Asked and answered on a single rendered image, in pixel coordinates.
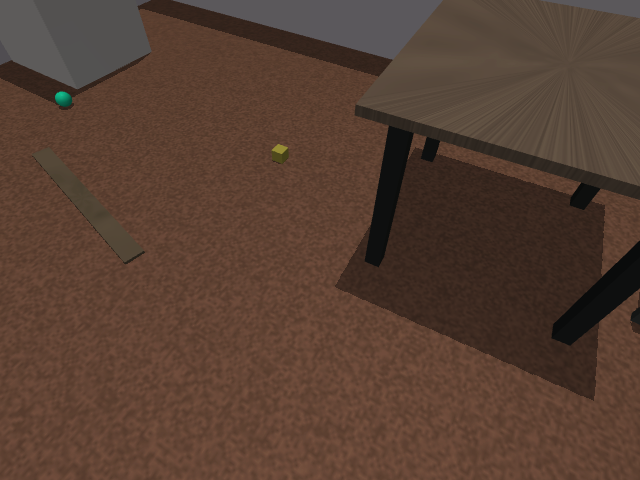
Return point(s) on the table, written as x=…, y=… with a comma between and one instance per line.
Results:
x=549, y=86

